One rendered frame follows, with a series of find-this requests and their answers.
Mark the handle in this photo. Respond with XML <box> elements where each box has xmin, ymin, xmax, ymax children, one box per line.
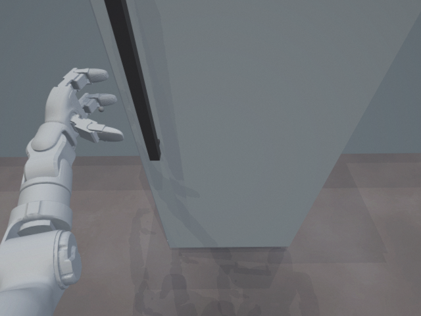
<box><xmin>104</xmin><ymin>0</ymin><xmax>161</xmax><ymax>161</ymax></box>

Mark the fridge door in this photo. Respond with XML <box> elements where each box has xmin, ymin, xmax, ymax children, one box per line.
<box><xmin>91</xmin><ymin>0</ymin><xmax>421</xmax><ymax>248</ymax></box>

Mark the left robot forearm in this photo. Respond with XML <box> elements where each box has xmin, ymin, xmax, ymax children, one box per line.
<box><xmin>0</xmin><ymin>122</ymin><xmax>77</xmax><ymax>249</ymax></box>

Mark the left robot upper arm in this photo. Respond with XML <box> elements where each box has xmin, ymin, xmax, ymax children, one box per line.
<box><xmin>0</xmin><ymin>230</ymin><xmax>82</xmax><ymax>316</ymax></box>

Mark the left robot hand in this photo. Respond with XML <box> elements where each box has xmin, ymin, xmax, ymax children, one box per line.
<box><xmin>45</xmin><ymin>68</ymin><xmax>124</xmax><ymax>143</ymax></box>

